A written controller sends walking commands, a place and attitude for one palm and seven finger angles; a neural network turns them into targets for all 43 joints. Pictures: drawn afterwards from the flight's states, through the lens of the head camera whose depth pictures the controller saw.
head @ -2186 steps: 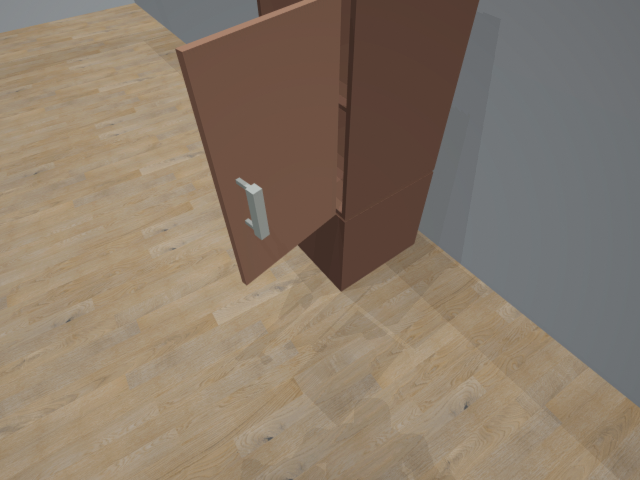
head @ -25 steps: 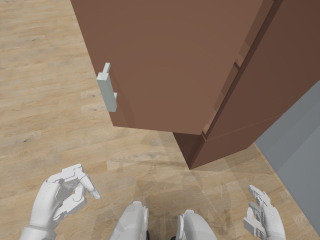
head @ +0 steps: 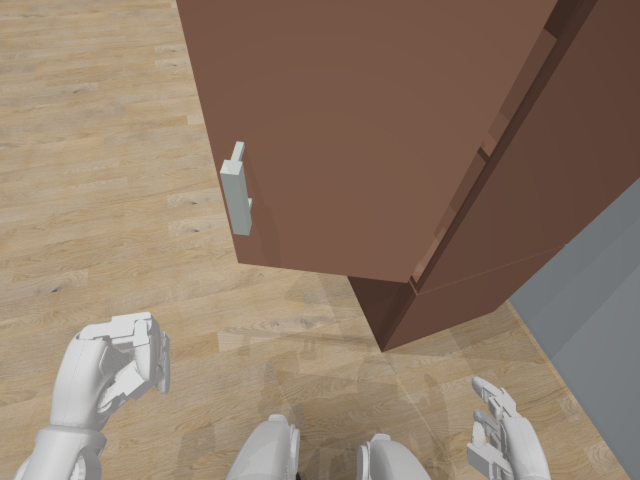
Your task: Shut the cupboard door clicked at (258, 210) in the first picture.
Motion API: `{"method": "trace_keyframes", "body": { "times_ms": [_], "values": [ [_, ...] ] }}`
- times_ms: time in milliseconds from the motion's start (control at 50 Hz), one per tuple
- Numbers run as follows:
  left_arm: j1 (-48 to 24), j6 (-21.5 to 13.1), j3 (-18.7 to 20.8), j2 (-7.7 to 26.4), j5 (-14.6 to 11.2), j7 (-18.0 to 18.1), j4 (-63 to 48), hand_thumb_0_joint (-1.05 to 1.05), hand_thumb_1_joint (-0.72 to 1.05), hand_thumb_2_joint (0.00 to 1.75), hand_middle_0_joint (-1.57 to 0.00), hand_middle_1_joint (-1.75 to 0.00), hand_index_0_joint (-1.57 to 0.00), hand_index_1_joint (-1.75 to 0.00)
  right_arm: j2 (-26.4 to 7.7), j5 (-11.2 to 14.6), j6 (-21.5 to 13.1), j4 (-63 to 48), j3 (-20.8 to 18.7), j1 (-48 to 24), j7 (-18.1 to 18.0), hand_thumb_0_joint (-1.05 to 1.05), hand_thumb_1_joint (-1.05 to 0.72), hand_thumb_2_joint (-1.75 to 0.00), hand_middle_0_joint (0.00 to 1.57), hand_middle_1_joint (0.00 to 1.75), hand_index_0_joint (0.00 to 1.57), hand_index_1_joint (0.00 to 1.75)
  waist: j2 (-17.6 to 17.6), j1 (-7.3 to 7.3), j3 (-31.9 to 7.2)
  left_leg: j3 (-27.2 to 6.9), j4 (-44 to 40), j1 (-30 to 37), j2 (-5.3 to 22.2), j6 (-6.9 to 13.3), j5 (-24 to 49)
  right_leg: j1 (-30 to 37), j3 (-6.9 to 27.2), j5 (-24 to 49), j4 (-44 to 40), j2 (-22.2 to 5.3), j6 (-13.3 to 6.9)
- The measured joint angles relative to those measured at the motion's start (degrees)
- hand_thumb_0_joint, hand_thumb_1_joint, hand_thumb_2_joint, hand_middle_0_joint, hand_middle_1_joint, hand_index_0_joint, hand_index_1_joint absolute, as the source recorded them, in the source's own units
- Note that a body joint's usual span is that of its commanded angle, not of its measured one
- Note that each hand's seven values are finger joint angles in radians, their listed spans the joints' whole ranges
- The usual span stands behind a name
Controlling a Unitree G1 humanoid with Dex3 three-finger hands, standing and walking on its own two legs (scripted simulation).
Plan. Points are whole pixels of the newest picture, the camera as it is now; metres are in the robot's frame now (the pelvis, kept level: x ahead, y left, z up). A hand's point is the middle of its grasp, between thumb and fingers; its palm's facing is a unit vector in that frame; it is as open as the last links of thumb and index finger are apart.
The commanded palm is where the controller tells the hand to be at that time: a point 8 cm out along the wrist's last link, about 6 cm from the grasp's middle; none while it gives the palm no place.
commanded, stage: raise the hand and make a fist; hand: left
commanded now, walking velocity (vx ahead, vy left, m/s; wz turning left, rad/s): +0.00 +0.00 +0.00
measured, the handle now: (240, 189) +0.49 +0.16 +0.03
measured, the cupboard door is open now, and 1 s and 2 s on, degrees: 64 64 64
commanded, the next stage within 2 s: bring the fist close to the handle in 0.34 s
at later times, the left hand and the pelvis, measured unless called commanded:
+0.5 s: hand (186, 375) +0.23 +0.17 +0.03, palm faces -0.05 -1.00 +0.00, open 3.1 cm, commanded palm +0.22 +0.22 +0.04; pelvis +0.01 -0.01 +0.00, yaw +0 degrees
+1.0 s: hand (221, 299) +0.31 +0.15 +0.04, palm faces -0.04 -1.00 -0.03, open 3.1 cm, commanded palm +0.30 +0.20 +0.04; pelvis +0.01 -0.02 +0.00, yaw +0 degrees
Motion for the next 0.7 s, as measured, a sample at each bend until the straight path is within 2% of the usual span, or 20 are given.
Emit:
{"method": "trace_keyframes", "body": {
  "times_ms": [140,300,340,460,540,600,640,700],
  "values": [
    [-0.1,4.4,-1.0,-0.3,-0.1,-2.2,4.5,0.02,0.90,0.90,-1.29,-1.50,-1.30,-1.50,-0.4,0.7,0.7,-0.8,-0.1,0.9,-0.4,0.02,-0.90,-0.90,0.20,0.30,0.20,0.30,0.1,-0.32,-0.3,0.6,-1.1,0.7,0.0,0.3,0.1,0.3,0.7,0.0,-0.7,0.1,0.1],
    [0.0,-1.1,-0.5,-0.5,-0.1,-0.2,1.0,0.02,0.90,0.90,-1.30,-1.50,-1.30,-1.50,-0.3,0.0,0.3,0.0,-0.7,0.5,0.1,0.02,-0.90,-0.90,0.20,0.30,0.20,0.30,-0.4,-0.10,-0.3,0.2,0.0,0.1,0.2,-0.3,-0.6,-0.3,0.3,-0.8,0.4,0.2,-0.5],
    [-0.5,-0.6,-0.3,-0.6,-0.1,-0.7,2.0,0.02,0.90,0.90,-1.30,-1.50,-1.30,-1.50,-0.3,0.2,0.9,0.0,-0.6,0.1,0.2,0.02,-0.90,-0.90,0.20,0.30,0.20,0.30,-0.3,0.01,-0.6,0.3,0.2,-0.1,0.2,-0.3,-0.7,-0.5,0.3,-0.9,0.7,0.2,-0.5],
    [-0.2,3.8,-1.5,-0.7,-0.1,-2.4,4.0,0.02,0.90,0.90,-1.30,-1.50,-1.30,-1.50,-0.1,0.8,1.7,-1.0,-0.2,-0.2,-0.2,0.02,-0.90,-0.90,0.20,0.30,0.20,0.30,-0.2,0.07,-0.3,0.3,0.0,0.2,0.4,-0.5,-0.8,-0.4,0.4,-1.1,0.8,0.4,-0.8],
    [-0.3,1.7,-1.6,-0.5,-0.1,-1.1,2.2,0.02,0.90,0.90,-1.30,-1.50,-1.30,-1.50,0.0,0.3,1.1,-1.0,-0.1,-0.1,-0.5,0.02,-0.90,-0.90,0.20,0.30,0.20,0.30,-0.4,0.31,-0.2,-0.1,0.4,0.1,0.5,-0.8,-0.9,-0.4,0.0,-1.2,1.0,0.5,-1.2],
    [-3.1,-0.5,-1.4,-0.6,0.3,0.0,2.7,0.02,0.90,0.90,-1.30,-1.50,-1.30,-1.50,-0.3,0.1,0.8,-0.3,0.0,-0.5,-0.4,0.02,-0.90,-0.90,0.20,0.30,0.20,0.30,-0.1,0.37,-0.3,-0.5,1.3,-0.9,0.4,-1.0,-1.1,-1.1,-0.5,-1.5,1.8,0.5,-1.4],
    [-6.1,-0.3,-1.6,-0.9,0.6,0.1,4.4,0.02,0.90,0.90,-1.30,-1.50,-1.30,-1.50,-0.6,0.1,1.0,0.2,0.1,-0.9,-0.2,0.02,-0.90,-0.90,0.20,0.30,0.20,0.30,0.1,0.32,-0.4,-0.6,1.8,-1.6,0.4,-1.1,-1.2,-1.8,-0.6,-1.7,2.4,0.4,-1.5],
    [-10.5,2.4,-2.4,-1.0,1.4,-0.4,8.0,0.02,0.90,0.90,-1.30,-1.50,-1.30,-1.50,-0.7,0.5,1.6,0.7,0.4,-1.2,-0.2,0.02,-0.90,-0.90,0.20,0.30,0.20,0.30,0.2,-0.01,-0.3,-0.5,2.1,-2.3,0.5,-1.1,-1.1,-2.7,-0.5,-1.7,2.8,0.4,-1.5]
  ]
}}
